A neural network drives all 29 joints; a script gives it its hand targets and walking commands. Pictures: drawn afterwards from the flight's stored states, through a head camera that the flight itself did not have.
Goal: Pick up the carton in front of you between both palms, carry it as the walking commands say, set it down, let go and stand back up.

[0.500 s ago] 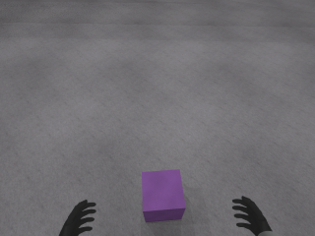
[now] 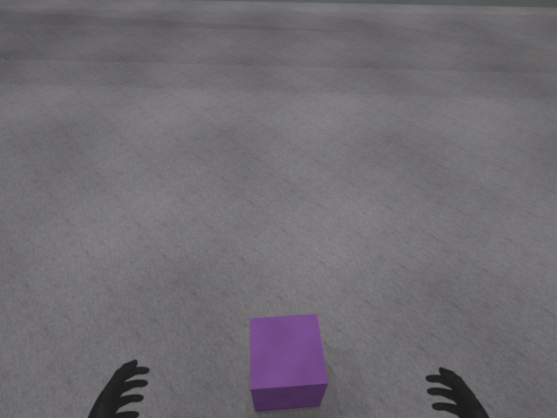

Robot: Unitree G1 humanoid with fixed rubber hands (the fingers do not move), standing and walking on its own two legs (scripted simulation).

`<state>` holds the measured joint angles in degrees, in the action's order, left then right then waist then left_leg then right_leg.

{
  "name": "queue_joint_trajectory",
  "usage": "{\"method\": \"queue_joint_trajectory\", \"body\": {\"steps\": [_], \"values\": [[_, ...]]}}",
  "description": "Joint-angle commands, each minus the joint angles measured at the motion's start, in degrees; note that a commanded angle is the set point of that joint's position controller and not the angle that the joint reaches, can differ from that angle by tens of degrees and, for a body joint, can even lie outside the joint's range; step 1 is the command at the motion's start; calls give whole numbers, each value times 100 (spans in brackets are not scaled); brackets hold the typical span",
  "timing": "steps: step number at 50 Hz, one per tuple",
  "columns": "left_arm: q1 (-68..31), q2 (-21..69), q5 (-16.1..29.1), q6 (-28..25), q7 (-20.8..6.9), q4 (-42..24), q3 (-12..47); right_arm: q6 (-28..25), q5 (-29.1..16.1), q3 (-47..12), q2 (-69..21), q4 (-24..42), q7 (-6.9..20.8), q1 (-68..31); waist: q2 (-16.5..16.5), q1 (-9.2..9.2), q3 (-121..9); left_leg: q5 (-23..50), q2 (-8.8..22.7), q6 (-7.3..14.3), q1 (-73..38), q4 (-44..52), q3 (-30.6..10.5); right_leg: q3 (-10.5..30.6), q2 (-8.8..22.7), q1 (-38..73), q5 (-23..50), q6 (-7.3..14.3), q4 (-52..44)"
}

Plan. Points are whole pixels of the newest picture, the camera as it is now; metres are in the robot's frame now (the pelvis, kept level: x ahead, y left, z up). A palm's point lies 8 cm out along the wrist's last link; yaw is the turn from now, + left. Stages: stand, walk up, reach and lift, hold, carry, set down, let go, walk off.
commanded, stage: stand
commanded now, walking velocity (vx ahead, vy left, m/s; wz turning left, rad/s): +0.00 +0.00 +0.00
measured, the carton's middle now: (285, 363) +0.42 -0.01 -0.64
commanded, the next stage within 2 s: none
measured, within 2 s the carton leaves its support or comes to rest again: neither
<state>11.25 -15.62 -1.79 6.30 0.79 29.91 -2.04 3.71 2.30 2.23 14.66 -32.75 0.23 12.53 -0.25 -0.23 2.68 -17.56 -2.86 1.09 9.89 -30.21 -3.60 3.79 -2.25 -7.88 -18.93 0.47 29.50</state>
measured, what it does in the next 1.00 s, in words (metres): stands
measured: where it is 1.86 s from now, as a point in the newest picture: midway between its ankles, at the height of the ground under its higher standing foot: outside the picture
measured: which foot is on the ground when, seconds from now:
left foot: down 0.00-1.00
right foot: down 0.00-1.00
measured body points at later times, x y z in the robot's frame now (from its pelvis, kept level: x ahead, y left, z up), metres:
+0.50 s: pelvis +0.02 +0.00 +0.00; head +0.02 +0.01 +0.45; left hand +0.16 +0.29 -0.10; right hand +0.15 -0.29 -0.09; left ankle -0.01 +0.11 -0.73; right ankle -0.03 -0.12 -0.73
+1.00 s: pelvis -0.01 +0.00 +0.01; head -0.01 +0.01 +0.46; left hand +0.11 +0.31 -0.10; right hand +0.11 -0.30 -0.09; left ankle -0.01 +0.11 -0.73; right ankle -0.03 -0.12 -0.73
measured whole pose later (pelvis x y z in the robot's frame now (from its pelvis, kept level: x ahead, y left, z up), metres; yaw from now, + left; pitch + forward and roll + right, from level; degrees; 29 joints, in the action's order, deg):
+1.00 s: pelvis -0.01 +0.00 +0.01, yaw +0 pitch -2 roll +0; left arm 8.9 -20.6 -1.4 -0.4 1.1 52.8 -1.2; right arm -0.6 1.4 0.9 21.0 -52.4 -1.1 8.5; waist -0.6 0.1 1.2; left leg -13.2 -2.7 1.5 7.5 -23.0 -3.3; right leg 4.3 -1.9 -5.4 -14.2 0.2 21.9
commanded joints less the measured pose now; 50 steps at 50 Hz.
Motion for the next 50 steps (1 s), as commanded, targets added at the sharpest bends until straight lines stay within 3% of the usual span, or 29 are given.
{"method": "queue_joint_trajectory", "body": {"steps": [1, 6, 21, 50], "values": [[-272, -875, -31, -512, 30, 137, -293, -298, -10, 284, 975, 22, -109, -351, 4, 3, -433, 1310, 521, -62, 101, 330, -308, 338, 463, -215, 1193, -39, -458], [-288, -995, -11, -596, 46, 495, -279, -344, -41, 274, 1112, -234, -129, -370, 80, 44, -668, 1907, 596, -51, -119, 293, -356, 335, 503, -83, 1876, -47, -391], [-316, -1212, 4, -697, 94, 1212, -179, -434, -64, 172, 1385, -839, -193, -439, 62, 51, -616, 2441, 703, 1, -308, 504, -470, 379, 579, 88, 2271, -11, -514], [-475, -1400, 49, -741, 39, 2092, -93, -506, -102, 58, 1591, -1781, -155, -642, 31, 38, -240, 1318, 760, 42, -280, 1123, -640, 572, 684, 72, 1342, 54, -1134]]}}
